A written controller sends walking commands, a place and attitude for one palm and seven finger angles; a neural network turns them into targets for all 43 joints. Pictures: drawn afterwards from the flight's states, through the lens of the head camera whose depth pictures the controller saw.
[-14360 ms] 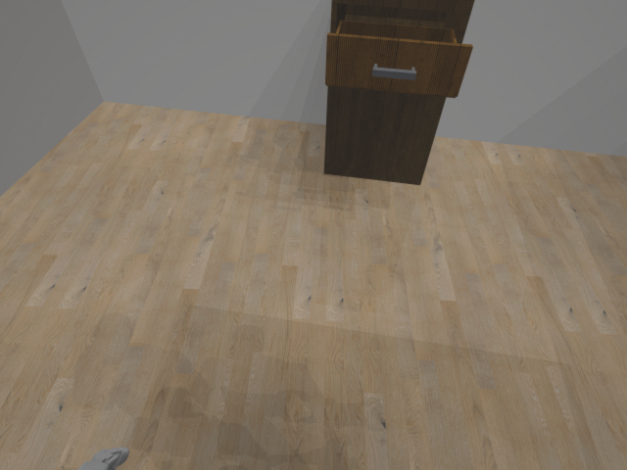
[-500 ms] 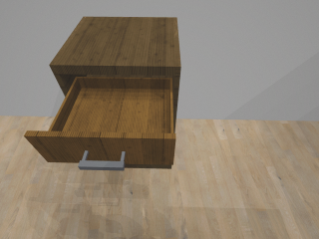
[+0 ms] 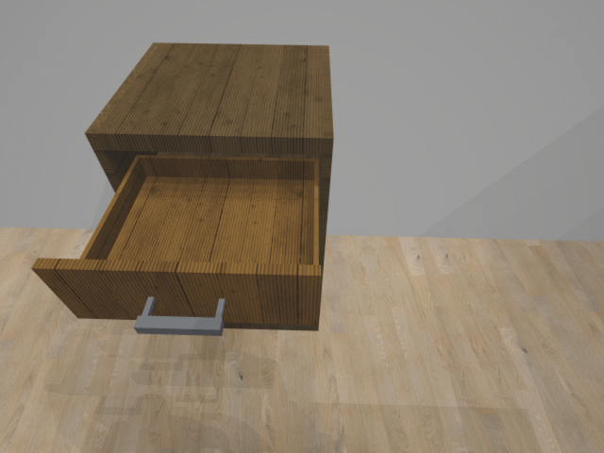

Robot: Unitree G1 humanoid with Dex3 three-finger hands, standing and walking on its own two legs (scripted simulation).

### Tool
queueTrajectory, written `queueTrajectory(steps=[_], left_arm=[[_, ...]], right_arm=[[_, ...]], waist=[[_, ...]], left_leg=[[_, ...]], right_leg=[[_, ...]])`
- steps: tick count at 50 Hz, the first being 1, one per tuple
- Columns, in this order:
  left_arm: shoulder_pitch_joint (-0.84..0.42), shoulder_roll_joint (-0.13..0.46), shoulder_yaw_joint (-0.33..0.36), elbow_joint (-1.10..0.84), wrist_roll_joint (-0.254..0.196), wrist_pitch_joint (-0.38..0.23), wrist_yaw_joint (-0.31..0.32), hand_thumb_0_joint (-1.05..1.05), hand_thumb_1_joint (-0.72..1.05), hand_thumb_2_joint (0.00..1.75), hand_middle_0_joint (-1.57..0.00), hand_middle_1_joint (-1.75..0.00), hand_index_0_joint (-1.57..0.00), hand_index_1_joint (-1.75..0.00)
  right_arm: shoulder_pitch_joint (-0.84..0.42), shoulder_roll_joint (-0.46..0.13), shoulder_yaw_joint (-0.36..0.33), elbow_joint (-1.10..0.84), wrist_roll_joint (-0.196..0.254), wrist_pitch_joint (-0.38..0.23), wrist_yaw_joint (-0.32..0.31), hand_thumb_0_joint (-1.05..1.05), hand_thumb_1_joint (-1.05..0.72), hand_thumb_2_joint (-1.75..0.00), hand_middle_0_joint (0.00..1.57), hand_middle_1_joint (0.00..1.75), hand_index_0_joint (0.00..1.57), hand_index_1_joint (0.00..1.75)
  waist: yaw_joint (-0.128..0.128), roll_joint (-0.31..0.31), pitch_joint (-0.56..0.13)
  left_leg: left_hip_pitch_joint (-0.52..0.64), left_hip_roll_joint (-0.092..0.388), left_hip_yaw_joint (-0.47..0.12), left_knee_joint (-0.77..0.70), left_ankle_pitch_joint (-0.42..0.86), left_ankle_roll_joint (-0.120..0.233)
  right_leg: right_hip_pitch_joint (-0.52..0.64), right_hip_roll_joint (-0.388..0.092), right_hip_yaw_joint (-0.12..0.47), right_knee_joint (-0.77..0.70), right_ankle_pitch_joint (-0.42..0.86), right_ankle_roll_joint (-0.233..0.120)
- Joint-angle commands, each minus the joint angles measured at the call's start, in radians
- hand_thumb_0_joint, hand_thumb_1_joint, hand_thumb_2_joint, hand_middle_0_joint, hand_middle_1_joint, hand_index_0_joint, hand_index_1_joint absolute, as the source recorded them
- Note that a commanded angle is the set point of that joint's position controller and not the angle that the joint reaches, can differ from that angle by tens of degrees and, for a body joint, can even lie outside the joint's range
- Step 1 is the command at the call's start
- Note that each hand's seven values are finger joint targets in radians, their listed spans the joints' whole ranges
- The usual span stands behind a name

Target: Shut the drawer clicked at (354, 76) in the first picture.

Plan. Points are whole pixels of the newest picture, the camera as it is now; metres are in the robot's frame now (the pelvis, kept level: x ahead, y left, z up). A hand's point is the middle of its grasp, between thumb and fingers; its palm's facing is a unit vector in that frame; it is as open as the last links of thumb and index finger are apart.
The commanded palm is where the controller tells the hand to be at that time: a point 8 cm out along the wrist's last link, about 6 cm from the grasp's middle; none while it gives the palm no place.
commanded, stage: raise the hand and make a fist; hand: left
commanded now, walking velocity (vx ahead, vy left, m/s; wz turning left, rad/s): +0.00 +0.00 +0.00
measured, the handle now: (182, 314) +0.33 +0.22 -0.07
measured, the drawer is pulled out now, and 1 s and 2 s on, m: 0.30 0.30 0.30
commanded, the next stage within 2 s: bring the fist close to the handle in 1.98 s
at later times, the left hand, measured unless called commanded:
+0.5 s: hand out of the picture +0.14 +0.12 -0.05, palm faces +0.01 -1.00 +0.04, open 6.0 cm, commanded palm +0.10 +0.21 -0.04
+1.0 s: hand (160, 425) +0.16 +0.18 +0.00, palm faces +0.15 -0.99 -0.07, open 3.6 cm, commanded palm +0.11 +0.22 -0.01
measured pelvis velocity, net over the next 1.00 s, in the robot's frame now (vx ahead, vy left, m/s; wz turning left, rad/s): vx -0.04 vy -0.02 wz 0.01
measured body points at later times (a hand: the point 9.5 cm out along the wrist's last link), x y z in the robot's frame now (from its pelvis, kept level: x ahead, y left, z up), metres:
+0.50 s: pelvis -0.04 -0.03 -0.07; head -0.01 -0.01 +0.38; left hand +0.13 +0.18 -0.05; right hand +0.19 -0.28 -0.09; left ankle +0.01 +0.11 -0.74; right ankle -0.04 -0.12 -0.74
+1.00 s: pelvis -0.04 -0.02 -0.07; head +0.00 -0.02 +0.38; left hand +0.14 +0.24 +0.00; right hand +0.10 -0.27 -0.16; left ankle +0.01 +0.11 -0.74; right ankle -0.04 -0.12 -0.74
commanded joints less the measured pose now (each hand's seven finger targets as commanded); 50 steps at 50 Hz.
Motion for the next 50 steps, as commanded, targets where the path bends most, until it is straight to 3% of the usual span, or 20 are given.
queueTrajectory(steps=[1, 3, 4, 5, 6, 7, 8, 9, 12, 16, 17, 19, 22, 26, 30, 33, 38, 42, 46, 50], left_arm=[[0.091, 0.098, 0.015, -0.016, 0.002, -0.007, 0.008, 0.00, 0.90, 0.90, -0.20, -0.30, -0.20, -0.30], [0.091, 0.099, 0.014, -0.017, 0.002, -0.005, 0.008, 0.00, 0.90, 0.90, -0.20, -0.30, -0.20, -0.30], [0.112, 0.132, 0.021, -0.002, 0.020, -0.035, 0.040, 0.00, 0.90, 0.90, -0.20, -0.30, -0.20, -0.30], [-0.597, 0.298, 0.071, -1.536, -0.184, -0.236, 0.022, 0.00, 0.90, 0.90, -0.22, -0.32, -0.22, -0.32], [-0.208, 0.239, 0.088, -1.264, -0.107, -0.183, 0.070, 0.00, 0.90, 0.90, -0.24, -0.34, -0.24, -0.34], [-0.149, 0.176, 0.040, -1.199, -0.124, -0.134, 0.119, 0.00, 0.90, 0.90, -0.26, -0.37, -0.26, -0.37], [0.134, -0.022, -0.063, -0.963, -0.122, -0.043, 0.108, 0.00, 0.90, 0.90, -0.28, -0.39, -0.28, -0.39], [-0.015, -0.055, -0.113, -1.199, -0.165, -0.074, 0.085, 0.00, 0.90, 0.90, -0.30, -0.41, -0.30, -0.41], [0.066, 0.022, -0.025, -1.118, -0.145, -0.196, 0.049, 0.00, 0.90, 0.90, -0.36, -0.47, -0.36, -0.47], [0.386, -0.024, 0.049, -0.946, -0.211, -0.435, -0.142, 0.00, 0.90, 0.90, -0.44, -0.56, -0.44, -0.56], [0.445, 0.031, 0.125, -0.921, -0.218, -0.491, -0.196, 0.00, 0.90, 0.90, -0.46, -0.58, -0.46, -0.58], [0.408, 0.109, 0.203, -0.955, -0.235, -0.580, -0.286, 0.00, 0.90, 0.90, -0.50, -0.62, -0.50, -0.62], [0.322, 0.194, 0.263, -1.136, -0.215, -0.540, -0.267, 0.00, 0.90, 0.90, -0.56, -0.69, -0.56, -0.69], [0.116, 0.187, 0.244, -1.464, -0.229, -0.578, -0.183, 0.00, 0.90, 0.90, -0.64, -0.78, -0.64, -0.78], [-0.007, 0.139, 0.134, -1.545, -0.252, -0.691, -0.226, 0.00, 0.90, 0.90, -0.72, -0.86, -0.72, -0.86], [-0.031, 0.124, 0.067, -1.393, -0.278, -0.650, -0.345, 0.00, 0.90, 0.90, -0.78, -0.93, -0.78, -0.93], [0.104, 0.232, 0.188, -1.238, -0.309, -0.339, -0.434, 0.00, 0.90, 0.90, -0.88, -1.04, -0.88, -1.04], [0.200, 0.280, 0.382, -1.370, -0.343, -0.250, -0.275, 0.00, 0.90, 0.90, -0.96, -1.12, -0.96, -1.12], [0.251, 0.198, 0.336, -1.463, -0.312, -0.374, -0.155, 0.00, 0.90, 0.90, -1.04, -1.21, -1.04, -1.21], [0.268, 0.129, 0.158, -1.431, -0.252, -0.472, -0.215, 0.00, 0.90, 0.90, -1.12, -1.30, -1.12, -1.30]], right_arm=[[0.065, -0.081, -0.017, -0.021, -0.004, -0.010, -0.007, 0.00, -0.90, -0.90, 0.20, 0.30, 0.20, 0.30], [0.062, -0.083, -0.016, -0.020, -0.004, -0.008, -0.007, 0.00, -0.90, -0.90, 0.20, 0.30, 0.20, 0.30], [-0.028, -0.118, -0.022, -0.095, -0.005, -0.016, 0.002, 0.00, -0.90, -0.90, 0.20, 0.30, 0.20, 0.30], [-0.010, -0.293, -0.059, -0.442, 0.041, -0.151, -0.043, 0.00, -0.90, -0.90, 0.20, 0.30, 0.20, 0.30], [-0.101, -0.196, -0.024, -0.378, 0.030, -0.246, -0.074, 0.00, -0.90, -0.90, 0.20, 0.30, 0.20, 0.30], [-0.096, -0.207, -0.045, -0.330, 0.032, -0.286, -0.070, 0.00, -0.90, -0.90, 0.20, 0.30, 0.20, 0.30], [-0.051, -0.173, -0.043, -0.309, 0.044, -0.289, -0.050, 0.00, -0.90, -0.90, 0.20, 0.30, 0.20, 0.30], [-0.069, -0.201, -0.040, -0.394, 0.049, -0.295, -0.051, 0.00, -0.90, -0.90, 0.20, 0.30, 0.20, 0.30], [-0.100, -0.223, -0.069, -0.473, 0.021, -0.328, -0.058, 0.00, -0.90, -0.90, 0.20, 0.30, 0.20, 0.30], [-0.170, -0.202, -0.100, -0.573, -0.001, -0.316, -0.009, 0.00, -0.90, -0.90, 0.20, 0.30, 0.20, 0.30], [-0.175, -0.198, -0.110, -0.591, 0.006, -0.304, 0.011, 0.00, -0.90, -0.90, 0.20, 0.30, 0.20, 0.30], [-0.213, -0.205, -0.122, -0.659, 0.007, -0.284, 0.030, 0.00, -0.90, -0.90, 0.20, 0.30, 0.20, 0.30], [-0.238, -0.188, -0.122, -0.741, 0.015, -0.221, 0.021, 0.00, -0.90, -0.90, 0.20, 0.30, 0.20, 0.30], [-0.184, -0.157, -0.109, -0.780, 0.011, -0.202, -0.004, 0.00, -0.90, -0.90, 0.20, 0.30, 0.20, 0.30], [-0.139, -0.164, -0.089, -0.724, 0.004, -0.243, -0.029, 0.00, -0.90, -0.90, 0.20, 0.30, 0.20, 0.30], [-0.141, -0.196, -0.071, -0.695, 0.022, -0.279, -0.044, 0.00, -0.90, -0.90, 0.20, 0.30, 0.20, 0.30], [-0.173, -0.217, -0.063, -0.756, 0.060, -0.258, -0.072, 0.00, -0.90, -0.90, 0.20, 0.30, 0.20, 0.30], [-0.215, -0.160, -0.074, -0.765, 0.050, -0.213, -0.083, 0.00, -0.90, -0.90, 0.20, 0.30, 0.20, 0.30], [-0.162, -0.130, -0.086, -0.730, 0.040, -0.214, -0.058, 0.00, -0.90, -0.90, 0.20, 0.30, 0.20, 0.30], [-0.151, -0.168, -0.086, -0.717, 0.029, -0.241, -0.029, 0.00, -0.90, -0.90, 0.20, 0.30, 0.20, 0.30]], waist=[[0.004, -0.018, 0.046], [0.006, -0.018, 0.057], [0.027, -0.124, 0.096], [-0.109, 0.084, -0.399], [0.001, 0.247, -0.413], [-0.029, 0.216, -0.298], [-0.038, 0.105, -0.164], [-0.042, 0.086, -0.075], [-0.070, -0.144, 0.002], [0.051, -0.323, -0.074], [0.085, -0.248, -0.102], [0.088, -0.156, -0.192], [0.106, 0.048, -0.268], [0.035, 0.175, -0.358], [-0.067, 0.108, -0.314], [-0.113, 0.003, -0.221], [-0.013, -0.077, -0.280], [0.079, -0.078, -0.371], [0.062, -0.020, -0.317], [-0.013, 0.038, -0.233]], left_leg=[[0.036, 0.102, -0.099, -0.071, 0.189, 0.023], [0.033, 0.102, -0.097, -0.074, 0.180, 0.022], [-0.081, 0.114, -0.092, 0.132, 0.256, -0.007], [0.237, 0.016, -0.044, 0.013, 0.262, 0.019], [0.294, 0.061, -0.028, 0.000, 0.368, 0.018], [0.168, 0.058, -0.037, 0.006, 0.284, -0.013], [0.066, 0.059, -0.061, -0.004, 0.163, -0.004], [-0.014, 0.046, -0.082, 0.009, 0.077, 0.000], [-0.152, 0.012, -0.085, 0.127, -0.061, 0.011], [-0.410, 0.007, -0.056, 0.301, -0.079, -0.024], [-0.434, -0.002, -0.042, 0.327, -0.049, -0.034], [-0.489, -0.012, -0.017, 0.415, -0.010, -0.034], [-0.507, -0.021, 0.019, 0.457, -0.031, -0.021], [-0.443, 0.008, -0.019, 0.519, -0.034, 0.004], [-0.489, 0.029, -0.066, 0.604, -0.078, 0.014], [-0.573, 0.036, -0.084, 0.636, -0.179, 0.018], [-0.609, 0.008, -0.070, 0.569, -0.226, 0.021], [-0.514, 0.012, -0.071, 0.503, -0.089, 0.009], [-0.455, 0.024, -0.060, 0.460, 0.015, 0.000], [-0.453, 0.027, -0.065, 0.465, -0.032, 0.007]], right_leg=[[-0.074, -0.073, 0.058, -0.091, 0.179, -0.037], [-0.079, -0.072, 0.057, -0.094, 0.171, -0.037], [-0.101, -0.104, 0.105, -0.106, 0.502, -0.023], [-0.073, -0.011, 0.011, 0.017, 0.403, -0.030], [-0.095, 0.029, -0.018, 0.071, 0.211, -0.051], [-0.146, 0.031, -0.046, 0.065, 0.105, -0.045], [-0.204, 0.025, -0.069, 0.067, 0.073, -0.037], [-0.199, 0.020, -0.079, 0.063, 0.088, -0.031], [-0.373, 0.036, -0.079, 0.072, -0.052, -0.019], [-0.500, 0.041, -0.063, 0.254, -0.087, -0.024], [-0.468, 0.034, -0.042, 0.290, -0.020, -0.036], [-0.452, 0.023, -0.019, 0.389, 0.107, -0.039], [-0.443, 0.020, 0.021, 0.431, 0.087, -0.044], [-0.534, 0.035, 0.040, 0.449, 0.031, -0.050], [-0.674, 0.050, 0.055, 0.445, -0.051, -0.037], [-0.716, 0.044, 0.090, 0.390, -0.183, -0.023], [-0.547, -0.001, 0.163, 0.274, -0.364, -0.003], [-0.402, 0.002, 0.100, 0.321, -0.147, -0.002], [-0.440, 0.030, 0.012, 0.388, 0.074, -0.015], [-0.563, 0.042, -0.018, 0.398, 0.001, -0.019]])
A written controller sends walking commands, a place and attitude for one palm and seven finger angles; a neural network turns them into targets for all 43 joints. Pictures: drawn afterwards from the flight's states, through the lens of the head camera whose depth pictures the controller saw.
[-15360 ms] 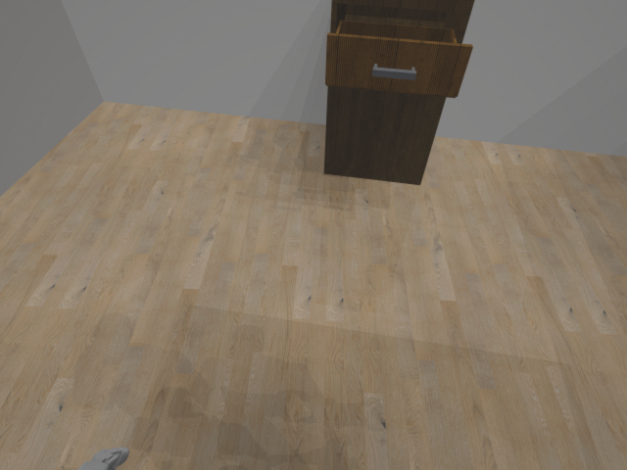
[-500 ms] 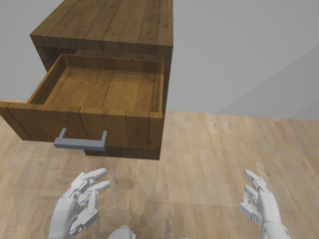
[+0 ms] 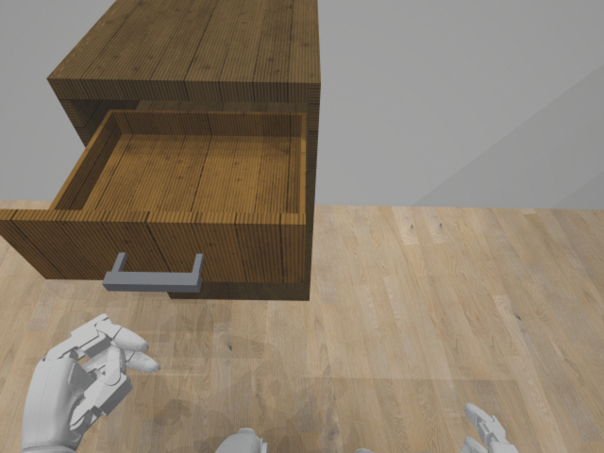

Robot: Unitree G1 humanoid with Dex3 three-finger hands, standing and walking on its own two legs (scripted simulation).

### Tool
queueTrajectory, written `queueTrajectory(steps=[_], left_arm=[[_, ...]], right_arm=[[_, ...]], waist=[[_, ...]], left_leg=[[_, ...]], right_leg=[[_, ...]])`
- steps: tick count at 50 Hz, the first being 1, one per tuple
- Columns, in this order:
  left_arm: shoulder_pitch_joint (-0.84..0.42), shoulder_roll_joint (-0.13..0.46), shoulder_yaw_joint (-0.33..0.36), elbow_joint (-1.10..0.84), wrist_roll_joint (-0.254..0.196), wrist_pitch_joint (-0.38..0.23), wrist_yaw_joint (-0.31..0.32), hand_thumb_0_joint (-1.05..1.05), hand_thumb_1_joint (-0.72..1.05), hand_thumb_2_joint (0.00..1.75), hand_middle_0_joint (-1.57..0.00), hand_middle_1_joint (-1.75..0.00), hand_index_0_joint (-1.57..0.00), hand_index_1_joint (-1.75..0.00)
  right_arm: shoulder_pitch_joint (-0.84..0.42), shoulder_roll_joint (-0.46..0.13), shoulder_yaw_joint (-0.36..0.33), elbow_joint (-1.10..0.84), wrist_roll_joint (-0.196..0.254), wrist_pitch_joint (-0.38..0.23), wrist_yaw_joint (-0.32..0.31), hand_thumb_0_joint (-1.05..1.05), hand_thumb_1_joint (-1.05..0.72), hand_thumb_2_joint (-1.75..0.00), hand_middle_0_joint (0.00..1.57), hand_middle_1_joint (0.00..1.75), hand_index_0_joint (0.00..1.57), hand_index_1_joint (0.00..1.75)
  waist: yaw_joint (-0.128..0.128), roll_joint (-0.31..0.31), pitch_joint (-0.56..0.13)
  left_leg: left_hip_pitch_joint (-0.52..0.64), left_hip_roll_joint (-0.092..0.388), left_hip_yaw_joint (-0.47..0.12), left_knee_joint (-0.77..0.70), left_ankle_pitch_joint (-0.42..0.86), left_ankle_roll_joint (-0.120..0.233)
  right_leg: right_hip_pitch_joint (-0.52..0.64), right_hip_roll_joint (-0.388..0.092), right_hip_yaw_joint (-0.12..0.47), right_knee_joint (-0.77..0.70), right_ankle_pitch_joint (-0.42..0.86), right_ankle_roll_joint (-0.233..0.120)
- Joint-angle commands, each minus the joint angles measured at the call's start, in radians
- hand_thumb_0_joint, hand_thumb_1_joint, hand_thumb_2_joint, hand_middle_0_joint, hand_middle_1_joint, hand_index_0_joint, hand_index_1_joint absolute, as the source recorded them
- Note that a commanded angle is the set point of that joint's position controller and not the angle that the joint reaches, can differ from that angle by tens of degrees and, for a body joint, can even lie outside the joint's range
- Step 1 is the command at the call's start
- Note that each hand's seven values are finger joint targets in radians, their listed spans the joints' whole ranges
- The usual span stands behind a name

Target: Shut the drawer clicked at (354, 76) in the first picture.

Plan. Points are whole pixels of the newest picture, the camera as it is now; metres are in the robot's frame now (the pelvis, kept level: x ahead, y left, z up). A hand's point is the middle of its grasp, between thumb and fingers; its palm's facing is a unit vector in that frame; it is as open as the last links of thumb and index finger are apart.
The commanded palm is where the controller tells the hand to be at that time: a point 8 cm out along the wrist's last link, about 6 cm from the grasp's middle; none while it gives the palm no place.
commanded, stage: raise the hand and make a fist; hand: left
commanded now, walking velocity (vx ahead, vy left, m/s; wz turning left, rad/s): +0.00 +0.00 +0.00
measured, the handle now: (156, 270) +0.37 +0.24 +0.00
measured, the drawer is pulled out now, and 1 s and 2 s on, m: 0.30 0.30 0.30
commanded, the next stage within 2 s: bring the fist close to the handle in 0.98 s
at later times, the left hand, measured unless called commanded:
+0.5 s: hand (143, 383) +0.19 +0.17 +0.09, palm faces -0.02 -1.00 -0.03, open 3.2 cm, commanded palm +0.16 +0.24 +0.10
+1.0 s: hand (131, 375) +0.19 +0.18 +0.11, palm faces +0.08 -0.99 -0.09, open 3.3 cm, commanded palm +0.15 +0.23 +0.10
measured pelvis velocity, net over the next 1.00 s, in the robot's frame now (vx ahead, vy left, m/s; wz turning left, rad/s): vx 0.02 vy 0.00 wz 0.03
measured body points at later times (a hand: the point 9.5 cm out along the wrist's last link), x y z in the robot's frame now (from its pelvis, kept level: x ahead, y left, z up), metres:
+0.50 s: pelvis +0.01 +0.03 +0.01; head +0.03 +0.03 +0.46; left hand +0.18 +0.23 +0.09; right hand +0.22 -0.17 -0.04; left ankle +0.05 +0.13 -0.67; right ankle +0.00 -0.10 -0.67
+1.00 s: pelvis +0.02 +0.00 +0.01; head +0.03 -0.01 +0.46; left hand +0.18 +0.23 +0.12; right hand +0.20 -0.23 -0.06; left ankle +0.05 +0.13 -0.67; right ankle +0.00 -0.10 -0.67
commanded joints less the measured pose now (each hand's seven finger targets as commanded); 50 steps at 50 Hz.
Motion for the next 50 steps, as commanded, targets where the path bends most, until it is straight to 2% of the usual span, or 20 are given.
queueTrajectory(steps=[1, 3, 5, 7, 9, 12, 13, 15, 18, 19, 22, 27, 28, 30, 33, 36, 38, 42, 46, 50], left_arm=[[0.033, 0.043, -0.102, -0.185, 0.024, -0.148, -0.062, 0.00, 0.90, 0.90, -1.14, -1.32, -1.14, -1.32], [0.035, 0.031, -0.147, -0.207, 0.013, -0.144, -0.108, 0.00, 0.90, 0.90, -1.18, -1.36, -1.18, -1.36], [0.028, 0.084, -0.105, -0.267, 0.004, -0.131, -0.112, 0.00, 0.90, 0.90, -1.22, -1.40, -1.22, -1.40], [0.023, 0.138, -0.042, -0.312, 0.022, -0.124, -0.066, 0.00, 0.90, 0.90, -1.26, -1.45, -1.26, -1.45], [0.038, 0.111, -0.043, -0.374, 0.028, -0.127, -0.013, 0.00, 0.90, 0.90, -1.30, -1.49, -1.30, -1.49], [0.043, 0.111, -0.019, -0.370, 0.044, -0.109, 0.055, 0.00, 0.90, 0.90, -1.36, -1.56, -1.36, -1.56], [0.064, 0.054, -0.076, -0.359, 0.047, -0.095, 0.057, 0.00, 0.90, 0.90, -1.38, -1.58, -1.38, -1.58], [0.044, 0.033, -0.121, -0.335, 0.057, -0.057, 0.046, 0.00, 0.90, 0.90, -1.40, -1.60, -1.40, -1.60], [0.069, 0.018, -0.181, -0.317, 0.078, 0.014, 0.005, 0.00, 0.90, 0.90, -1.40, -1.60, -1.40, -1.60], [0.039, 0.037, -0.186, -0.334, 0.080, 0.033, -0.006, 0.00, 0.90, 0.90, -1.40, -1.60, -1.40, -1.60], [-0.027, 0.095, -0.145, -0.381, 0.080, 0.059, -0.005, 0.00, 0.90, 0.90, -1.40, -1.60, -1.40, -1.60], [0.005, 0.108, -0.070, -0.457, 0.067, 0.029, 0.055, 0.00, 0.90, 0.90, -1.40, -1.60, -1.40, -1.60], [0.014, 0.071, -0.098, -0.463, 0.059, 0.026, 0.059, 0.00, 0.90, 0.90, -1.40, -1.60, -1.40, -1.60], [0.034, 0.058, -0.108, -0.438, 0.057, 0.023, 0.056, 0.00, 0.90, 0.90, -1.40, -1.60, -1.40, -1.60], [0.095, 0.018, -0.154, -0.366, 0.061, 0.048, 0.021, 0.00, 0.90, 0.90, -1.40, -1.60, -1.40, -1.60], [0.085, 0.055, -0.143, -0.372, 0.059, 0.059, -0.009, 0.00, 0.90, 0.90, -1.40, -1.60, -1.40, -1.60], [0.095, 0.090, -0.099, -0.389, 0.059, 0.052, -0.006, 0.00, 0.90, 0.90, -1.40, -1.60, -1.40, -1.60], [0.091, 0.128, -0.033, -0.469, 0.051, -0.013, 0.033, 0.00, 0.90, 0.90, -1.40, -1.60, -1.40, -1.60], [0.110, 0.081, -0.053, -0.409, 0.027, -0.053, 0.028, 0.00, 0.90, 0.90, -1.40, -1.60, -1.40, -1.60], [0.114, 0.094, -0.049, -0.318, 0.014, -0.028, -0.034, 0.00, 0.90, 0.90, -1.40, -1.60, -1.40, -1.60]], right_arm=[[-0.169, -0.129, -0.032, -0.191, -0.008, -0.103, 0.017, 0.00, -0.90, -0.90, 0.20, 0.30, 0.20, 0.30], [-0.157, -0.146, -0.034, -0.203, 0.001, -0.125, 0.013, 0.00, -0.90, -0.90, 0.20, 0.30, 0.20, 0.30], [-0.145, -0.156, -0.038, -0.215, 0.001, -0.138, 0.005, 0.00, -0.90, -0.90, 0.20, 0.30, 0.20, 0.30], [-0.153, -0.154, -0.039, -0.212, -0.004, -0.134, -0.001, 0.00, -0.90, -0.90, 0.20, 0.30, 0.20, 0.30], [-0.147, -0.134, -0.034, -0.232, -0.007, -0.121, 0.003, 0.00, -0.90, -0.90, 0.20, 0.30, 0.20, 0.30], [-0.153, -0.128, -0.030, -0.240, -0.009, -0.089, 0.008, 0.00, -0.90, -0.90, 0.20, 0.30, 0.20, 0.30], [-0.157, -0.126, -0.022, -0.255, -0.008, -0.081, 0.013, 0.00, -0.90, -0.90, 0.20, 0.30, 0.20, 0.30], [-0.155, -0.133, -0.015, -0.268, -0.006, -0.067, 0.019, 0.00, -0.90, -0.90, 0.20, 0.30, 0.20, 0.30], [-0.154, -0.143, -0.004, -0.290, 0.000, -0.049, 0.022, 0.00, -0.90, -0.90, 0.20, 0.30, 0.20, 0.30], [-0.148, -0.147, -0.001, -0.301, 0.001, -0.047, 0.019, 0.00, -0.90, -0.90, 0.20, 0.30, 0.20, 0.30], [-0.154, -0.148, 0.008, -0.309, 0.000, -0.044, 0.007, 0.00, -0.90, -0.90, 0.20, 0.30, 0.20, 0.30], [-0.145, -0.126, 0.015, -0.307, -0.006, -0.042, 0.011, 0.00, -0.90, -0.90, 0.20, 0.30, 0.20, 0.30], [-0.140, -0.120, 0.018, -0.311, -0.007, -0.043, 0.014, 0.00, -0.90, -0.90, 0.20, 0.30, 0.20, 0.30], [-0.141, -0.125, 0.015, -0.302, -0.005, -0.046, 0.021, 0.00, -0.90, -0.90, 0.20, 0.30, 0.20, 0.30], [-0.145, -0.136, 0.009, -0.296, -0.002, -0.045, 0.028, 0.00, -0.90, -0.90, 0.20, 0.30, 0.20, 0.30], [-0.147, -0.143, 0.000, -0.298, 0.002, -0.050, 0.023, 0.00, -0.90, -0.90, 0.20, 0.30, 0.20, 0.30], [-0.147, -0.142, -0.004, -0.297, 0.001, -0.050, 0.018, 0.00, -0.90, -0.90, 0.20, 0.30, 0.20, 0.30], [-0.147, -0.126, -0.008, -0.285, -0.004, -0.057, 0.017, 0.00, -0.90, -0.90, 0.20, 0.30, 0.20, 0.30], [-0.146, -0.125, -0.010, -0.268, -0.001, -0.061, 0.023, 0.00, -0.90, -0.90, 0.20, 0.30, 0.20, 0.30], [-0.151, -0.140, -0.015, -0.253, 0.004, -0.066, 0.017, 0.00, -0.90, -0.90, 0.20, 0.30, 0.20, 0.30]], waist=[[-0.008, 0.030, -0.061], [-0.022, -0.008, -0.068], [-0.006, -0.003, -0.142], [0.015, 0.014, -0.159], [0.032, 0.045, -0.185], [0.039, 0.032, -0.148], [0.032, 0.048, -0.119], [0.011, 0.030, -0.088], [0.005, 0.024, -0.059], [-0.003, 0.000, -0.058], [0.003, 0.022, -0.043], [0.039, 0.052, -0.108], [0.031, 0.040, -0.109], [0.026, 0.054, -0.095], [0.014, -0.001, -0.063], [0.010, -0.025, -0.056], [0.023, -0.033, -0.068], [0.046, 0.037, -0.116], [0.022, 0.008, -0.076], [0.011, -0.039, -0.052]], left_leg=[[0.126, -0.031, -0.027, -0.118, 0.140, 0.039], [0.140, -0.030, -0.039, -0.120, 0.112, 0.046], [0.167, -0.031, -0.047, -0.131, 0.110, 0.046], [0.198, -0.028, -0.055, -0.150, 0.115, 0.043], [0.233, -0.025, -0.059, -0.171, 0.138, 0.038], [0.232, -0.018, -0.065, -0.191, 0.132, 0.032], [0.233, -0.018, -0.065, -0.198, 0.117, 0.030], [0.228, -0.015, -0.067, -0.203, 0.098, 0.030], [0.224, -0.016, -0.065, -0.215, 0.096, 0.035], [0.223, -0.016, -0.070, -0.217, 0.088, 0.038], [0.231, -0.018, -0.076, -0.232, 0.049, 0.038], [0.294, -0.014, -0.078, -0.245, 0.141, 0.027], [0.302, -0.015, -0.077, -0.246, 0.151, 0.027], [0.303, -0.014, -0.071, -0.240, 0.168, 0.024], [0.270, -0.019, -0.060, -0.234, 0.171, 0.030], [0.254, -0.025, -0.051, -0.230, 0.156, 0.034], [0.250, -0.028, -0.049, -0.233, 0.158, 0.036], [0.277, -0.031, -0.041, -0.222, 0.212, 0.033], [0.256, -0.032, -0.032, -0.202, 0.190, 0.033], [0.217, -0.040, -0.025, -0.189, 0.156, 0.039]], right_leg=[[-0.017, 0.001, 0.018, -0.182, 0.171, 0.018], [-0.020, 0.000, 0.025, -0.203, 0.133, 0.017], [0.007, -0.002, 0.024, -0.203, 0.119, 0.015], [0.005, 0.008, 0.001, -0.182, 0.119, 0.010], [0.010, 0.011, -0.024, -0.158, 0.136, 0.004], [0.018, 0.017, -0.036, -0.160, 0.135, 0.002], [0.006, 0.017, -0.042, -0.161, 0.126, 0.003], [0.003, 0.016, -0.042, -0.176, 0.128, 0.007], [0.027, 0.014, -0.035, -0.202, 0.142, 0.008], [0.031, 0.013, -0.033, -0.209, 0.140, 0.011], [0.040, 0.015, -0.027, -0.225, 0.106, 0.010], [0.082, 0.019, -0.042, -0.210, 0.159, 0.002], [0.083, 0.019, -0.046, -0.213, 0.170, 0.003], [0.081, 0.019, -0.045, -0.216, 0.185, 0.003], [0.092, 0.017, -0.043, -0.230, 0.211, 0.009], [0.101, 0.013, -0.029, -0.246, 0.216, 0.014], [0.114, 0.013, -0.025, -0.247, 0.212, 0.012], [0.129, 0.014, -0.025, -0.226, 0.244, 0.005], [0.098, 0.017, -0.022, -0.234, 0.240, 0.011], [0.110, 0.005, 0.019, -0.275, 0.234, 0.021]])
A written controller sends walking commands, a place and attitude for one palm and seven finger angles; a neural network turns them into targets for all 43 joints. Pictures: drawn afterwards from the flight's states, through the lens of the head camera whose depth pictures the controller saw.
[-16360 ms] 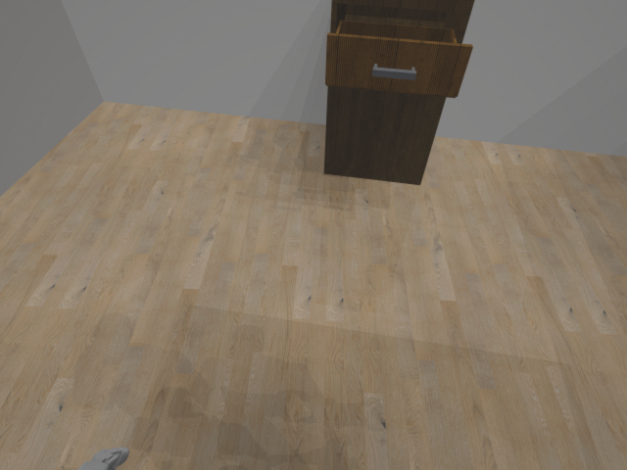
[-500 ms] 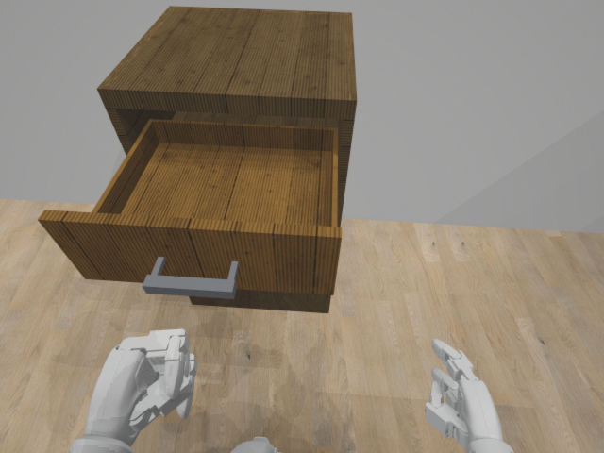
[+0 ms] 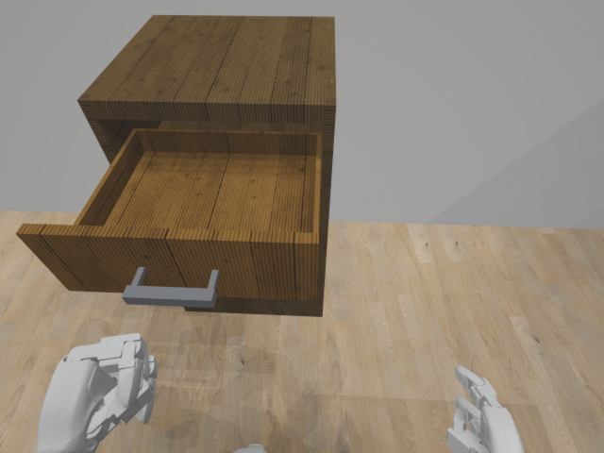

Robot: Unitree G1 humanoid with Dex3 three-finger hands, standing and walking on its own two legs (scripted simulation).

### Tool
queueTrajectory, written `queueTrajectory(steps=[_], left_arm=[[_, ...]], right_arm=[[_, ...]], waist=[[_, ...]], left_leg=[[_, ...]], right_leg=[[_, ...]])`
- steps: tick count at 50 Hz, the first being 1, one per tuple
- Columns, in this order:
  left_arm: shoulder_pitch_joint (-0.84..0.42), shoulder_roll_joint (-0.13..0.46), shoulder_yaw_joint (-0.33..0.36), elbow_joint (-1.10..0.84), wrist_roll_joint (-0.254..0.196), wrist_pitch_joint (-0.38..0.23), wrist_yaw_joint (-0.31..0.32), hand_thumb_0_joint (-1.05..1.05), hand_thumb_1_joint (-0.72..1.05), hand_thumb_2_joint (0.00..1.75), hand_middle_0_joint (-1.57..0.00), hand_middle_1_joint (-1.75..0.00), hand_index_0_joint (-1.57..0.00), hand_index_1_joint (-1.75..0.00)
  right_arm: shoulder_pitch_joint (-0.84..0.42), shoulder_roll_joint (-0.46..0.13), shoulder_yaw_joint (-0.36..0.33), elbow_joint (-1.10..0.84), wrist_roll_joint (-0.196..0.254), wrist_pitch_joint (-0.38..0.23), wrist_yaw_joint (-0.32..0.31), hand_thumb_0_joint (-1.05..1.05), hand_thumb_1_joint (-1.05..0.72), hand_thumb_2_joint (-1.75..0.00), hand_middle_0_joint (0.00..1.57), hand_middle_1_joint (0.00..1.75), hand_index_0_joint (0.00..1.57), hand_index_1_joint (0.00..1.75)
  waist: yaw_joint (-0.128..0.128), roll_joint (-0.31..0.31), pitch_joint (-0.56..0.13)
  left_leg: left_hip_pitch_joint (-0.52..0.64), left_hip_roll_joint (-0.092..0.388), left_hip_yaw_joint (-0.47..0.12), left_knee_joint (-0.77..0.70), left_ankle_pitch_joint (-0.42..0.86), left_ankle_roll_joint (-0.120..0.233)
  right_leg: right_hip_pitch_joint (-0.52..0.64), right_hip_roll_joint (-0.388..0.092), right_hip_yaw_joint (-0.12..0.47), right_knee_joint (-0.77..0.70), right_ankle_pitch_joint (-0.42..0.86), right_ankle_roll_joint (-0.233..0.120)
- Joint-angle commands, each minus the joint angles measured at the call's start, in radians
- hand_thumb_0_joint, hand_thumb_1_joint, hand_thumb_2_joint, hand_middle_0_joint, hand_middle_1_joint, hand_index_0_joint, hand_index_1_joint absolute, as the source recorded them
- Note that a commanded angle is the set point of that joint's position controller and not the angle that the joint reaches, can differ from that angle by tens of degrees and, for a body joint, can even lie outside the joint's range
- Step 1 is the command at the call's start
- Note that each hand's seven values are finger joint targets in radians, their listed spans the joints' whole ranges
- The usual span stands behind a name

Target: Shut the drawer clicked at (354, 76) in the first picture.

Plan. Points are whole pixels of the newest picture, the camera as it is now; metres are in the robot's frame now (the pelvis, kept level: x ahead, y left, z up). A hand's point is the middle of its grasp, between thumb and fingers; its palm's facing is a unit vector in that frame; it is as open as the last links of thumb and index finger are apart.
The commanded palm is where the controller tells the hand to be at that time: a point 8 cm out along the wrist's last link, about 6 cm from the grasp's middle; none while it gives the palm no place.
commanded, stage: bring the fist close to the handle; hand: left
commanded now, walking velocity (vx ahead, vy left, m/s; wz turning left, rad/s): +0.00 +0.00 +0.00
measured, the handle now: (174, 285) +0.36 +0.23 -0.01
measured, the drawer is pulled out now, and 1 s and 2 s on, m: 0.30 0.30 0.28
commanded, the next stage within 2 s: push the drawer shut in 1.48 s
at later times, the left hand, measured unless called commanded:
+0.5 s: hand (162, 373) +0.21 +0.18 +0.05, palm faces -0.02 -1.00 -0.05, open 3.3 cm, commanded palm +0.19 +0.24 +0.05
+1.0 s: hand (181, 354) +0.25 +0.18 +0.00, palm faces -0.04 -1.00 -0.02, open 3.3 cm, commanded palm +0.23 +0.24 +0.00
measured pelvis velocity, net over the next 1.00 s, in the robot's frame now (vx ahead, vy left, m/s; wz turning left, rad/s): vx -0.02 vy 0.02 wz -0.02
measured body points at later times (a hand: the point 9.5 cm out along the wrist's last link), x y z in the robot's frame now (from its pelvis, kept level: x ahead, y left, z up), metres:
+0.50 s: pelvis +0.00 -0.01 -0.01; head +0.04 -0.01 +0.44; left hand +0.20 +0.23 +0.05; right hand +0.17 -0.26 -0.09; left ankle +0.03 +0.12 -0.68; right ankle -0.02 -0.11 -0.68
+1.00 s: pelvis -0.02 +0.02 -0.04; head +0.06 +0.03 +0.40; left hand +0.25 +0.24 +0.00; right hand +0.16 -0.22 -0.13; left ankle +0.03 +0.12 -0.68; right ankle -0.02 -0.11 -0.68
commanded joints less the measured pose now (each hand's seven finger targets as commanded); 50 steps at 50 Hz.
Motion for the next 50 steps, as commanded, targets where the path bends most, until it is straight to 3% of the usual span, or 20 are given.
queueTrajectory(steps=[1, 5, 7, 10, 12, 13, 14, 18, 20, 22, 28, 34, 40, 46, 47, 50], left_arm=[[0.013, 0.094, 0.053, -0.134, -0.022, -0.040, -0.059, 0.00, 0.90, 0.90, -1.40, -1.60, -1.40, -1.60], [-0.040, 0.136, 0.109, -0.118, -0.040, -0.029, -0.089, 0.00, 0.90, 0.90, -1.40, -1.60, -1.40, -1.60], [-0.115, 0.143, 0.123, -0.105, -0.048, -0.050, -0.085, 0.00, 0.90, 0.90, -1.40, -1.60, -1.40, -1.60], [-0.139, 0.132, 0.147, -0.035, -0.061, -0.086, -0.087, 0.00, 0.90, 0.90, -1.40, -1.60, -1.40, -1.60], [-0.160, 0.146, 0.160, 0.004, -0.058, -0.104, -0.096, 0.00, 0.90, 0.90, -1.40, -1.60, -1.40, -1.60], [-0.177, 0.117, 0.127, 0.014, -0.061, -0.109, -0.109, 0.00, 0.90, 0.90, -1.40, -1.60, -1.40, -1.60], [-0.198, 0.149, 0.153, 0.034, -0.062, -0.111, -0.116, 0.00, 0.90, 0.90, -1.40, -1.60, -1.40, -1.60], [-0.228, 0.137, 0.132, 0.095, -0.062, -0.104, -0.151, 0.00, 0.90, 0.90, -1.40, -1.60, -1.40, -1.60], [-0.256, 0.169, 0.170, 0.101, -0.072, -0.106, -0.157, 0.00, 0.90, 0.90, -1.40, -1.60, -1.40, -1.60], [-0.257, 0.182, 0.195, 0.126, -0.069, -0.112, -0.148, 0.00, 0.90, 0.90, -1.40, -1.60, -1.40, -1.60], [-0.276, 0.123, 0.157, 0.169, -0.068, -0.144, -0.128, 0.00, 0.90, 0.90, -1.40, -1.60, -1.40, -1.60], [-0.368, 0.105, 0.097, 0.188, -0.045, -0.160, -0.129, 0.00, 0.90, 0.90, -1.40, -1.60, -1.40, -1.60], [-0.419, 0.121, 0.106, 0.153, -0.026, -0.183, -0.078, 0.00, 0.90, 0.90, -1.40, -1.60, -1.40, -1.60], [-0.508, 0.078, 0.043, 0.216, 0.011, -0.160, -0.041, 0.00, 0.90, 0.90, -1.40, -1.60, -1.40, -1.60], [-0.505, 0.103, 0.068, 0.232, 0.014, -0.155, -0.036, 0.00, 0.90, 0.90, -1.40, -1.60, -1.40, -1.60], [-0.570, 0.086, 0.039, 0.218, 0.021, -0.147, -0.030, 0.00, 0.90, 0.90, -1.40, -1.60, -1.40, -1.60]], right_arm=[[-0.105, -0.111, -0.049, -0.164, 0.004, -0.065, -0.017, 0.00, -0.90, -0.90, 0.20, 0.30, 0.20, 0.30], [-0.111, -0.107, -0.047, -0.152, 0.004, -0.067, -0.033, 0.00, -0.90, -0.90, 0.20, 0.30, 0.20, 0.30], [-0.113, -0.108, -0.042, -0.137, 0.000, -0.070, -0.038, 0.00, -0.90, -0.90, 0.20, 0.30, 0.20, 0.30], [-0.105, -0.104, -0.043, -0.117, -0.004, -0.076, -0.039, 0.00, -0.90, -0.90, 0.20, 0.30, 0.20, 0.30], [-0.110, -0.110, -0.044, -0.105, -0.005, -0.078, -0.039, 0.00, -0.90, -0.90, 0.20, 0.30, 0.20, 0.30], [-0.107, -0.109, -0.041, -0.107, -0.006, -0.082, -0.036, 0.00, -0.90, -0.90, 0.20, 0.30, 0.20, 0.30], [-0.105, -0.113, -0.045, -0.100, -0.005, -0.083, -0.037, 0.00, -0.90, -0.90, 0.20, 0.30, 0.20, 0.30], [-0.108, -0.121, -0.044, -0.095, -0.006, -0.084, -0.037, 0.00, -0.90, -0.90, 0.20, 0.30, 0.20, 0.30], [-0.107, -0.125, -0.049, -0.089, -0.007, -0.085, -0.040, 0.00, -0.90, -0.90, 0.20, 0.30, 0.20, 0.30], [-0.110, -0.125, -0.051, -0.080, -0.010, -0.078, -0.041, 0.00, -0.90, -0.90, 0.20, 0.30, 0.20, 0.30], [-0.107, -0.121, -0.056, -0.077, -0.017, -0.073, -0.028, 0.00, -0.90, -0.90, 0.20, 0.30, 0.20, 0.30], [-0.096, -0.137, -0.057, -0.084, -0.024, -0.066, -0.021, 0.00, -0.90, -0.90, 0.20, 0.30, 0.20, 0.30], [-0.091, -0.139, -0.057, -0.092, -0.032, -0.057, -0.016, 0.00, -0.90, -0.90, 0.20, 0.30, 0.20, 0.30], [-0.094, -0.145, -0.049, -0.103, -0.037, -0.025, -0.005, 0.00, -0.90, -0.90, 0.20, 0.30, 0.20, 0.30], [-0.091, -0.150, -0.051, -0.104, -0.038, -0.019, -0.005, 0.00, -0.90, -0.90, 0.20, 0.30, 0.20, 0.30], [-0.093, -0.148, -0.048, -0.113, -0.039, -0.003, -0.001, 0.00, -0.90, -0.90, 0.20, 0.30, 0.20, 0.30]], waist=[[-0.006, -0.063, -0.070], [-0.005, -0.080, -0.076], [-0.015, -0.069, -0.039], [-0.016, -0.084, -0.044], [-0.013, -0.061, -0.061], [-0.020, -0.049, -0.072], [-0.020, -0.053, -0.085], [-0.022, -0.043, -0.111], [-0.015, -0.054, -0.154], [-0.007, -0.047, -0.152], [-0.005, -0.025, -0.175], [-0.030, -0.020, -0.196], [-0.014, 0.007, -0.270], [-0.034, 0.006, -0.259], [-0.027, -0.005, -0.261], [-0.028, 0.018, -0.302]], left_leg=[[0.117, -0.026, -0.002, -0.130, 0.164, 0.036], [0.117, -0.030, -0.001, -0.126, 0.174, 0.037], [0.104, -0.031, -0.007, -0.118, 0.157, 0.037], [0.086, -0.031, -0.006, -0.101, 0.151, 0.032], [0.075, -0.032, -0.003, -0.085, 0.159, 0.032], [0.077, -0.035, -0.001, -0.081, 0.159, 0.032], [0.069, -0.033, -0.002, -0.073, 0.160, 0.032], [0.057, -0.032, -0.004, -0.063, 0.171, 0.035], [0.053, -0.031, -0.003, -0.054, 0.194, 0.035], [0.050, -0.029, -0.004, -0.052, 0.211, 0.035], [0.045, -0.026, -0.005, -0.040, 0.234, 0.033], [0.006, -0.018, -0.018, -0.003, 0.192, 0.032], [0.012, -0.006, -0.039, 0.016, 0.193, 0.024], [-0.035, -0.003, -0.055, 0.037, 0.115, 0.020], [-0.054, -0.002, -0.055, 0.041, 0.109, 0.021], [-0.042, -0.002, -0.061, 0.050, 0.108, 0.017]], right_leg=[[-0.001, 0.009, 0.048, -0.200, 0.240, 0.016], [0.021, 0.001, 0.073, -0.221, 0.253, 0.022], [-0.010, 0.004, 0.074, -0.224, 0.220, 0.020], [-0.026, 0.002, 0.080, -0.216, 0.212, 0.023], [-0.024, -0.001, 0.091, -0.208, 0.224, 0.022], [-0.028, -0.004, 0.093, -0.202, 0.225, 0.023], [-0.031, -0.007, 0.101, -0.200, 0.231, 0.025], [-0.027, -0.008, 0.106, -0.187, 0.244, 0.024], [-0.007, -0.012, 0.113, -0.174, 0.287, 0.029], [-0.013, -0.005, 0.100, -0.158, 0.305, 0.025], [-0.071, 0.010, 0.052, -0.088, 0.318, 0.014], [-0.172, 0.016, 0.035, -0.029, 0.247, 0.009], [-0.227, 0.022, 0.015, 0.032, 0.203, -0.002], [-0.315, 0.023, 0.006, 0.068, 0.127, -0.003], [-0.311, 0.025, 0.010, 0.070, 0.121, -0.005], [-0.327, 0.023, 0.008, 0.089, 0.118, -0.006]])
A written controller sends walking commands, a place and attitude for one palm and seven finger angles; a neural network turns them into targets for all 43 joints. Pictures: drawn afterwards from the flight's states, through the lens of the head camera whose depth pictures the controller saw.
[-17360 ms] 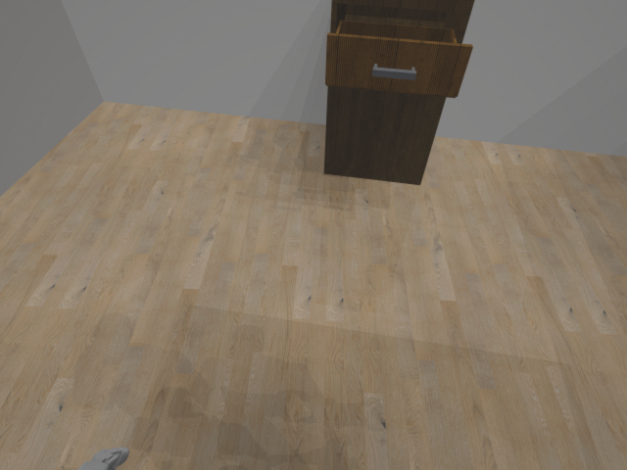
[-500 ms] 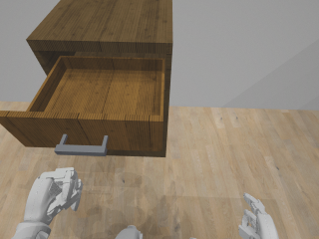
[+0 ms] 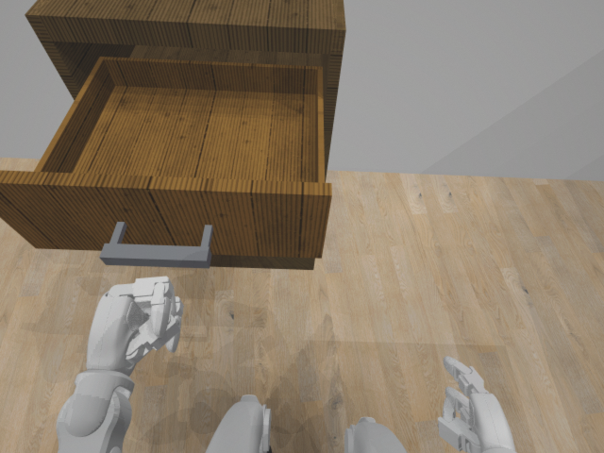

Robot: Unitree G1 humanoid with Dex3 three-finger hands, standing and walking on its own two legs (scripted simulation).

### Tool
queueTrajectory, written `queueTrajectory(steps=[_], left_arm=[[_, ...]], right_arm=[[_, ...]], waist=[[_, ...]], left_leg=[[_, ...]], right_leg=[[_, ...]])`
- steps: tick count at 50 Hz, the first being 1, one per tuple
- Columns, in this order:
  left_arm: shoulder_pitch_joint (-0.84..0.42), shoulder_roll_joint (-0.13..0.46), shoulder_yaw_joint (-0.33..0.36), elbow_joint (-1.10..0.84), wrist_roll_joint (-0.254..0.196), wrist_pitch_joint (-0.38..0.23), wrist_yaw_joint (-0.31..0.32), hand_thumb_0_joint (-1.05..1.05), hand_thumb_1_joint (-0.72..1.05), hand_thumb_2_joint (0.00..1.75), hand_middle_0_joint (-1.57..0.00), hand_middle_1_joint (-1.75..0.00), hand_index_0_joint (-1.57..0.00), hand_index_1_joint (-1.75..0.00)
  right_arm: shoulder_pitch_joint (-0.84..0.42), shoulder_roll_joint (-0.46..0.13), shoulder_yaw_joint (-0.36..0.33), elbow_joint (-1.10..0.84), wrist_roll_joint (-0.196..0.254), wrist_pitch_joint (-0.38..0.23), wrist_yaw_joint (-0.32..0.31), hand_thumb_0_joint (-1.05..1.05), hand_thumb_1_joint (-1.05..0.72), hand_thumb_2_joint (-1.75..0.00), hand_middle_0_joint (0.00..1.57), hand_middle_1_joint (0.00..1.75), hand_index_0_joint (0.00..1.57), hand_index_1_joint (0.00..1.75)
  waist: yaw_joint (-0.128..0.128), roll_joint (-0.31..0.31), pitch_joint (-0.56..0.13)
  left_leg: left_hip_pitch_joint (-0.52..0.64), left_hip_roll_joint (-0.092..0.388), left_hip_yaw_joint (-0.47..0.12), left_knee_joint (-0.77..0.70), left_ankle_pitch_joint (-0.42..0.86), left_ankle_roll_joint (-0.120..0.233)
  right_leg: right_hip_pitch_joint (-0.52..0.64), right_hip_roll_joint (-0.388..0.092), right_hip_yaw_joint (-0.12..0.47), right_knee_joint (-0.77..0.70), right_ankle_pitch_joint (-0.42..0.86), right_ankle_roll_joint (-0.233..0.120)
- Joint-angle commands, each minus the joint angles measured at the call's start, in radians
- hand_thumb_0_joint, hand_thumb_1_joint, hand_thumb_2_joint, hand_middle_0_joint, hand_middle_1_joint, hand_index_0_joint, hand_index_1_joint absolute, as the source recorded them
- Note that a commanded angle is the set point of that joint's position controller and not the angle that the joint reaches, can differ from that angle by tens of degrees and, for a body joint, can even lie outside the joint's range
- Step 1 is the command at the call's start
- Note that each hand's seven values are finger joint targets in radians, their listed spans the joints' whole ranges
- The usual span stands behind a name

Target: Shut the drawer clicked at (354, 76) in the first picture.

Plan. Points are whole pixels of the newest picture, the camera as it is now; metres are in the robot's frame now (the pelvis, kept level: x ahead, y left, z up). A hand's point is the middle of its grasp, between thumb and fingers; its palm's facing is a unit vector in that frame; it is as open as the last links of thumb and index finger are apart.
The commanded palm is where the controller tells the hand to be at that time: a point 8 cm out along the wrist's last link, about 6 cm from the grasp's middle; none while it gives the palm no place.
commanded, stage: bring the fist close to the handle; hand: left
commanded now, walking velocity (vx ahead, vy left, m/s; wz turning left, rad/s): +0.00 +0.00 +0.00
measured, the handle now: (160, 243) +0.37 +0.21 +0.03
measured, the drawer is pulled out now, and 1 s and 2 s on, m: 0.30 0.28 0.16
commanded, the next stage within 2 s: push the drawer shut in 0.48 s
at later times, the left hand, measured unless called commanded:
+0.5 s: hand (184, 316) +0.28 +0.16 +0.03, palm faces +0.00 -1.00 -0.03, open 3.3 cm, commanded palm +0.26 +0.22 +0.04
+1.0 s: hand (184, 288) +0.31 +0.17 +0.03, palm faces +0.01 -1.00 -0.05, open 3.1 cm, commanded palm +0.31 +0.22 +0.04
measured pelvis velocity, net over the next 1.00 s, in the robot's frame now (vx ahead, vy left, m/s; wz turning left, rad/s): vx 0.00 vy -0.02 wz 0.00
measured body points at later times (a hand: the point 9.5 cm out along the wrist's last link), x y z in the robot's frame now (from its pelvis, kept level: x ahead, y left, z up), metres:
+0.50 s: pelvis +0.00 +0.00 +0.00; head +0.08 +0.01 +0.44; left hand +0.27 +0.21 +0.04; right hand +0.17 -0.25 -0.09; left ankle +0.05 +0.10 -0.64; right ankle +0.00 -0.13 -0.64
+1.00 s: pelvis +0.00 -0.02 +0.00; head +0.09 -0.01 +0.44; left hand +0.31 +0.22 +0.03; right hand +0.16 -0.26 -0.11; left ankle +0.05 +0.10 -0.64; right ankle +0.00 -0.13 -0.64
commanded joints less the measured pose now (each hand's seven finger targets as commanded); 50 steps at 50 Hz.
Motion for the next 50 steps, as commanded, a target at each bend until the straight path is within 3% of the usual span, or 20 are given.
queueTrajectory(steps=[1, 5, 8, 11, 12, 13, 16, 26, 27, 29, 31, 37, 42, 44, 48, 50], left_arm=[[-0.146, 0.100, 0.036, -0.192, 0.001, -0.050, 0.018, 0.00, 0.90, 0.90, -1.40, -1.60, -1.40, -1.60], [-0.181, 0.110, 0.049, -0.201, 0.007, -0.061, 0.042, 0.00, 0.90, 0.90, -1.40, -1.60, -1.40, -1.60], [-0.137, 0.117, 0.055, -0.212, 0.006, -0.055, 0.053, 0.00, 0.90, 0.90, -1.40, -1.60, -1.40, -1.60], [-0.144, 0.098, 0.026, -0.207, 0.009, -0.042, 0.054, 0.00, 0.90, 0.90, -1.40, -1.60, -1.40, -1.60], [-0.148, 0.122, 0.048, -0.193, 0.011, -0.037, 0.058, 0.00, 0.90, 0.90, -1.40, -1.60, -1.40, -1.60], [-0.140, 0.102, 0.029, -0.191, 0.013, -0.034, 0.056, 0.00, 0.90, 0.90, -1.40, -1.60, -1.40, -1.60], [-0.132, 0.091, 0.021, -0.185, 0.007, -0.029, 0.054, 0.00, 0.90, 0.90, -1.40, -1.60, -1.40, -1.60], [-0.126, 0.113, 0.041, -0.204, 0.009, -0.075, 0.069, 0.00, 0.90, 0.90, -1.40, -1.60, -1.40, -1.60], [-0.122, 0.141, 0.063, -0.194, 0.014, -0.076, 0.069, 0.00, 0.90, 0.90, -1.40, -1.60, -1.40, -1.60], [-0.108, 0.116, 0.044, -0.188, 0.011, -0.074, 0.060, 0.00, 0.90, 0.90, -1.40, -1.60, -1.40, -1.60], [-0.195, 0.137, 0.055, -0.173, 0.007, -0.070, 0.056, 0.00, 0.90, 0.90, -1.40, -1.60, -1.40, -1.60], [-0.311, 0.183, 0.115, -0.082, -0.012, -0.058, 0.028, 0.00, 0.90, 0.90, -1.40, -1.60, -1.40, -1.60], [-0.349, 0.189, 0.122, -0.075, -0.028, -0.047, -0.001, 0.00, 0.90, 0.90, -1.40, -1.60, -1.40, -1.60], [-0.394, 0.168, 0.099, -0.055, -0.027, -0.042, -0.002, 0.00, 0.90, 0.90, -1.40, -1.60, -1.40, -1.60], [-0.469, 0.199, 0.131, -0.001, -0.027, -0.051, 0.005, 0.00, 0.90, 0.90, -1.40, -1.60, -1.40, -1.60], [-0.527, 0.192, 0.121, 0.012, -0.025, -0.062, 0.004, 0.00, 0.90, 0.90, -1.40, -1.60, -1.40, -1.60]], right_arm=[[-0.026, -0.152, -0.070, -0.146, -0.002, -0.028, -0.014, 0.00, -0.90, -0.90, 0.20, 0.30, 0.20, 0.30], [-0.027, -0.151, -0.069, -0.149, -0.005, -0.011, -0.012, 0.00, -0.90, -0.90, 0.20, 0.30, 0.20, 0.30], [-0.025, -0.149, -0.068, -0.160, -0.003, 0.003, -0.008, 0.00, -0.90, -0.90, 0.20, 0.30, 0.20, 0.30], [-0.026, -0.149, -0.065, -0.164, 0.000, 0.016, -0.006, 0.00, -0.90, -0.90, 0.20, 0.30, 0.20, 0.30], [-0.018, -0.153, -0.066, -0.158, 0.001, 0.020, -0.008, 0.00, -0.90, -0.90, 0.20, 0.30, 0.20, 0.30], [-0.022, -0.149, -0.065, -0.161, 0.001, 0.023, -0.007, 0.00, -0.90, -0.90, 0.20, 0.30, 0.20, 0.30], [-0.017, -0.151, -0.068, -0.162, 0.004, 0.030, -0.008, 0.00, -0.90, -0.90, 0.20, 0.30, 0.20, 0.30], [-0.014, -0.145, -0.068, -0.158, -0.002, 0.036, -0.008, 0.00, -0.90, -0.90, 0.20, 0.30, 0.20, 0.30], [-0.011, -0.149, -0.069, -0.154, -0.002, 0.037, -0.010, 0.00, -0.90, -0.90, 0.20, 0.30, 0.20, 0.30], [-0.014, -0.145, -0.069, -0.158, -0.001, 0.038, -0.008, 0.00, -0.90, -0.90, 0.20, 0.30, 0.20, 0.30], [-0.015, -0.150, -0.067, -0.144, 0.000, 0.041, -0.011, 0.00, -0.90, -0.90, 0.20, 0.30, 0.20, 0.30], [-0.001, -0.158, -0.065, -0.117, 0.002, 0.042, -0.026, 0.00, -0.90, -0.90, 0.20, 0.30, 0.20, 0.30], [0.005, -0.160, -0.069, -0.109, 0.005, 0.035, -0.029, 0.00, -0.90, -0.90, 0.20, 0.30, 0.20, 0.30], [0.006, -0.158, -0.066, -0.099, 0.007, 0.035, -0.029, 0.00, -0.90, -0.90, 0.20, 0.30, 0.20, 0.30], [0.014, -0.165, -0.067, -0.077, 0.005, 0.031, -0.034, 0.00, -0.90, -0.90, 0.20, 0.30, 0.20, 0.30], [0.013, -0.163, -0.066, -0.068, 0.006, 0.029, -0.035, 0.00, -0.90, -0.90, 0.20, 0.30, 0.20, 0.30]], waist=[[-0.009, 0.029, -0.273], [0.001, 0.044, -0.310], [0.011, 0.050, -0.323], [-0.004, 0.043, -0.305], [-0.007, 0.019, -0.297], [-0.006, 0.036, -0.292], [-0.013, 0.012, -0.279], [-0.013, 0.025, -0.279], [-0.010, 0.021, -0.279], [-0.009, 0.033, -0.280], [-0.027, 0.021, -0.263], [-0.034, -0.007, -0.290], [-0.028, 0.036, -0.359], [-0.040, 0.039, -0.340], [-0.052, -0.013, -0.318], [-0.056, 0.007, -0.315]], left_leg=[[0.302, 0.001, -0.071, -0.185, 0.167, -0.013], [0.304, 0.002, -0.073, -0.170, 0.187, -0.015], [0.316, 0.002, -0.072, -0.184, 0.192, -0.015], [0.306, 0.001, -0.067, -0.185, 0.178, -0.012], [0.290, 0.003, -0.071, -0.185, 0.171, -0.010], [0.293, 0.001, -0.065, -0.183, 0.174, -0.009], [0.291, 0.002, -0.064, -0.185, 0.172, -0.009], [0.277, -0.002, -0.051, -0.163, 0.195, -0.005], [0.267, -0.002, -0.050, -0.157, 0.204, -0.005], [0.273, -0.004, -0.043, -0.157, 0.207, -0.006], [0.249, -0.006, -0.042, -0.150, 0.171, -0.002], [0.211, -0.009, -0.030, -0.120, 0.177, 0.004], [0.268, -0.006, -0.030, -0.123, 0.258, 0.003], [0.273, -0.005, -0.031, -0.127, 0.247, 0.001], [0.234, -0.004, -0.031, -0.114, 0.214, 0.005], [0.237, -0.006, -0.030, -0.116, 0.198, 0.004]], right_leg=[[0.002, 0.033, -0.006, -0.141, 0.175, -0.031], [-0.008, 0.034, -0.005, -0.122, 0.181, -0.034], [0.016, 0.037, -0.005, -0.132, 0.182, -0.035], [0.017, 0.037, -0.004, -0.143, 0.179, -0.032], [0.021, 0.040, -0.004, -0.143, 0.175, -0.033], [0.021, 0.039, -0.002, -0.146, 0.179, -0.033], [0.024, 0.040, -0.004, -0.155, 0.184, -0.030], [0.037, 0.039, 0.006, -0.152, 0.211, -0.032], [0.042, 0.040, 0.010, -0.147, 0.220, -0.034], [0.046, 0.037, 0.011, -0.150, 0.230, -0.031], [0.037, 0.037, 0.018, -0.161, 0.206, -0.029], [0.063, 0.038, 0.042, -0.166, 0.227, -0.025], [0.090, 0.036, 0.039, -0.153, 0.313, -0.024], [0.073, 0.034, 0.037, -0.161, 0.303, -0.022], [0.063, 0.035, 0.046, -0.168, 0.274, -0.018], [0.053, 0.034, 0.048, -0.171, 0.253, -0.020]])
